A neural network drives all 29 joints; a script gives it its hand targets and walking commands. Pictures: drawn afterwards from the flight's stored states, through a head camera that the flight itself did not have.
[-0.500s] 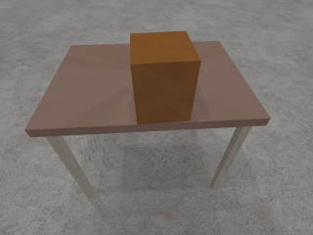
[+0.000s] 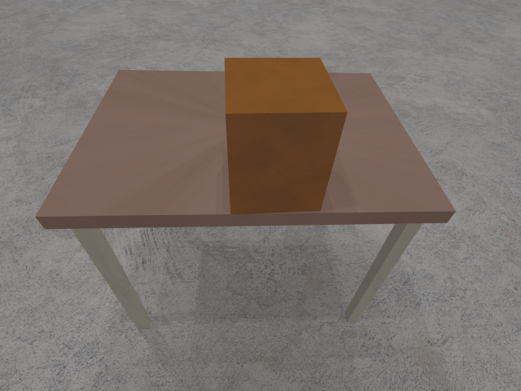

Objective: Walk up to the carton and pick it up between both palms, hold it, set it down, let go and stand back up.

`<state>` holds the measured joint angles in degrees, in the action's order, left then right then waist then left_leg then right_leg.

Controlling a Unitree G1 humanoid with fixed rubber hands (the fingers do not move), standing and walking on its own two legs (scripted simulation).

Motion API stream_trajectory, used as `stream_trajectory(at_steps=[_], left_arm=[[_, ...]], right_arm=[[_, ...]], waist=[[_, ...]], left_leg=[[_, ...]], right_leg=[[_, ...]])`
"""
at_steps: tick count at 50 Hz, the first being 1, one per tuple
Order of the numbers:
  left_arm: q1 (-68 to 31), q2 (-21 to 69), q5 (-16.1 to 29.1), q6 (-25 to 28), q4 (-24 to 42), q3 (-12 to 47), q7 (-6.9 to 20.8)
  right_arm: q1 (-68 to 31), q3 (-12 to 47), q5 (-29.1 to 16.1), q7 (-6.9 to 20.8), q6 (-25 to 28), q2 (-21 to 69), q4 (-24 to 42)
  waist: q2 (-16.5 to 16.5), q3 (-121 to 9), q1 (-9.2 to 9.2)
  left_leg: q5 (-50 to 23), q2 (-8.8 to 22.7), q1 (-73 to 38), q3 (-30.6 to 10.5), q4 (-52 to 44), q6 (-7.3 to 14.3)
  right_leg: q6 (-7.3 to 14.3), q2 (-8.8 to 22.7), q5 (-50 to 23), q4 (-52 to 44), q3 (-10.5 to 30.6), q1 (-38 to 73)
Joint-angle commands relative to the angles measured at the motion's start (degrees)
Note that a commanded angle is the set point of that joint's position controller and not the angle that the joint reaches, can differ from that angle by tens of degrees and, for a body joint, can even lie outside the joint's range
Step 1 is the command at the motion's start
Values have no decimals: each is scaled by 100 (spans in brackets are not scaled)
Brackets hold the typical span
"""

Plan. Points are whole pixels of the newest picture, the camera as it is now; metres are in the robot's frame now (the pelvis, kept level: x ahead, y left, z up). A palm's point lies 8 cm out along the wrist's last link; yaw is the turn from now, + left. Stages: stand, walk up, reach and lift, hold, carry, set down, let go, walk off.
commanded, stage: walk up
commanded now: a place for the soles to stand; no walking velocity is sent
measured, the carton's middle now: (274, 137) +0.62 -0.01 +0.07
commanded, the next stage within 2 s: none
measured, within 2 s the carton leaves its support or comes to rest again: neither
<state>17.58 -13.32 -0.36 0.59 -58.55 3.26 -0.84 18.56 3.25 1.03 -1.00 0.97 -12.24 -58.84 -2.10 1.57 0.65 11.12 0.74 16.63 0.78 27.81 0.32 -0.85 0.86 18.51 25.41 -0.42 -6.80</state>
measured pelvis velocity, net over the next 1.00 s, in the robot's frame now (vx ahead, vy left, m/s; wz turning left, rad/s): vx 0.06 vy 0.02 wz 0.09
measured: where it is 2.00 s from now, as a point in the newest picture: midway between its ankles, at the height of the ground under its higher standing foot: outside the picture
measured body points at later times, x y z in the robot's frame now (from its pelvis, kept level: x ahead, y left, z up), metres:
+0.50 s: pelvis +0.00 +0.00 +0.00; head +0.02 +0.01 +0.45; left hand -0.02 +0.24 -0.16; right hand +0.04 -0.25 -0.15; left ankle +0.04 +0.12 -0.74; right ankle -0.05 -0.13 -0.74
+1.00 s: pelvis +0.06 +0.02 +0.00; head +0.07 +0.05 +0.45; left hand -0.02 +0.28 -0.16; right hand +0.08 -0.23 -0.13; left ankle +0.08 +0.11 -0.74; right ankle +0.02 -0.12 -0.67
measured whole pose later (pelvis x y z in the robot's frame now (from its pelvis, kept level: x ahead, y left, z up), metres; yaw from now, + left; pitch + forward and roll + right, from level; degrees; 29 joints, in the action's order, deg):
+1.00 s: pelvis +0.06 +0.02 +0.00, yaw +5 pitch -2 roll -2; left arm 23.7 -17.0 -2.7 -1.8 -61.4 1.0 0.7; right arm 23.1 -0.3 1.3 -1.9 2.4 -10.8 -53.7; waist -2.2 3.7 0.4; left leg 14.3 -0.2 12.9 2.8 28.6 2.5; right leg 0.0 2.0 29.0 58.7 -1.8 -18.6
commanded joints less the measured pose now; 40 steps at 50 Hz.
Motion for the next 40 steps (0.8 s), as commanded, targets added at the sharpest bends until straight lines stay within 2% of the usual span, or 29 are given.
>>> stream_trajectory(at_steps=[1, 5, 7, 9, 10, 11, 13, 14, 15, 16, 17, 19, 24, 27, 29, 30, 31, 32, 33, 34, 35, 36, 37, 38, 39, 40], left_arm=[[492, -613, 2, 47, 8, -83, -57], [410, -597, -5, 22, -25, -70, -75], [433, -598, -18, 17, -111, -37, -70], [447, -602, -4, 6, -121, -39, -71], [453, -599, 41, 2, -109, -33, -73], [433, -612, 44, -5, -166, -37, -82], [435, -663, 18, -9, -147, -56, -61], [482, -633, 35, 0, -189, -41, -72], [474, -698, 6, 3, -167, -67, -70], [513, -680, -4, 14, -196, -43, -77], [490, -761, 2, 18, -170, -70, -75], [468, -703, 6, 24, -193, -41, -80], [478, -697, -31, 10, -237, -72, -78], [466, -684, -16, -5, -271, -42, -88], [466, -666, -5, -11, -274, -40, -80], [503, -676, 18, -6, -307, -50, -75], [920, -982, -162, 37, -278, -266, -10], [1041, -1155, -174, 24, -285, -336, 10], [1125, -1260, -151, -9, -331, -398, 5], [1112, -1286, -74, -50, -369, -387, -15], [1131, -1220, -103, -47, -402, -383, -40], [1123, -1178, -127, -32, -402, -378, -54], [1115, -1091, -182, 2, -420, -392, -40], [1131, -1061, -203, 24, -410, -380, -22], [885, -1097, -191, 33, -331, -408, 2], [602, -1015, -216, 41, -226, -387, 30]], right_arm=[[222, -131, -8, -43, 76, -816, 158], [154, -136, -15, -53, 76, -798, 150], [119, -150, -10, -56, 81, -851, 200], [72, -136, -12, -53, 62, -839, 171], [43, -149, -37, -57, 48, -834, 160], [26, -164, -7, -57, 38, -834, 155], [52, -149, -37, -50, 34, -844, 139], [-64, -164, -17, -51, 26, -889, 152], [-56, -157, -16, -52, 31, -838, 144], [-133, -154, -9, -48, 29, -835, 144], [-52, -143, -18, -51, 31, -783, 113], [-84, -156, -6, -53, 36, -836, 105], [-135, -137, -14, -61, 41, -817, 55], [-112, -127, -36, -61, 21, -784, 14], [-108, -117, -16, -67, 13, -785, -54], [-51, -141, -21, -70, 17, -774, -32], [272, -307, 140, 6, 36, -959, 102], [189, -352, 135, 26, 12, -1003, 158], [2, -334, 106, 37, 0, -862, 255], [-333, -294, 115, 65, 2, -688, 458], [-365, -287, 157, 99, 47, -661, 562], [-396, -313, 158, 123, 101, -563, 655], [-445, -300, 207, 142, 168, -580, 731], [-414, -332, 204, 146, 252, -524, 795], [-93, -350, 179, 147, 312, -433, 741], [458, -390, 172, 143, 370, -465, 618]], waist=[[463, -189, -87], [226, -150, -43], [-40, -36, -25], [106, 84, 0], [0, 168, -4], [130, 288, -27], [28, 110, -8], [175, 152, -38], [119, 132, -9], [308, 144, -36], [182, 158, 11], [335, 179, 13], [187, 74, -47], [392, 271, -4], [392, 419, -1], [161, 415, -9], [192, 27, -125], [18, 416, -171], [-432, 676, -286], [-673, 1125, -374], [-667, 1391, -389], [-646, 1558, -378], [-339, 1515, -410], [-334, 1398, -357], [-327, 1098, -196], [-91, 635, 144]], left_leg=[[-1383, 618, -735, -726, -283, 372], [-1777, 588, -655, -690, -196, 404], [-1740, 625, -650, -745, -173, 459], [-1518, 557, -604, -670, -192, 405], [-1383, 549, -566, -683, -204, 390], [-1143, 546, -538, -714, -275, 363], [-843, 521, -481, -801, -377, 348], [-867, 523, -500, -747, -323, 363], [-888, 505, -531, -764, -329, 347], [-913, 459, -601, -702, -276, 346], [-852, 467, -516, -723, -341, 315], [-1042, 465, -580, -704, -289, 318], [-960, 468, -534, -820, -313, 325], [-402, 416, -321, -809, -444, 271], [-387, 398, -196, -800, -458, 249], [-407, 365, -288, -820, -449, 239], [1800, 173, -287, -819, -67, 406], [2440, 33, 274, -684, 188, 292], [2181, -209, 945, -318, 598, 113], [1791, -311, 1535, 75, 1093, -3], [1703, -125, 1944, 155, 1305, -27], [1445, 86, 2110, 138, 1225, 7], [1291, 92, 2136, 101, 1055, 34], [938, 47, 1808, 200, 739, 58], [449, 11, 929, 359, 221, 49], [100, -93, -419, 252, -104, 38]], right_leg=[[267, 463, -836, -320, 311, -390], [219, 504, -1269, -246, 241, -272], [191, 487, -1133, -238, 221, -381], [229, 515, -1065, -327, 269, -443], [221, 490, -954, -381, 233, -552], [240, 483, -777, -424, 248, -579], [231, 448, -525, -432, 206, -416], [234, 488, -575, -495, 249, -452], [245, 498, -485, -508, 252, -425], [270, 528, -601, -537, 301, -519], [273, 521, -593, -546, 264, -431], [269, 540, -715, -548, 286, -483], [251, 513, -526, -576, 201, -296], [275, 517, -311, -659, 210, -368], [272, 532, -260, -708, 172, -425], [269, 520, -174, -730, 140, -459], [447, 420, 1927, -526, 207, -281], [652, 604, 2975, -818, 627, -364], [827, 867, 3513, -1377, 1023, -103], [1017, 1320, 3673, -1746, 1449, -132], [1157, 1646, 3390, -1825, 1643, -7], [1249, 1804, 2646, -1656, 1623, 145], [1230, 1677, 1531, -1400, 1398, 467], [1130, 1523, 342, -1045, 1057, 499], [993, 1245, -431, -602, 461, 282], [763, 842, -818, 139, -101, -410]])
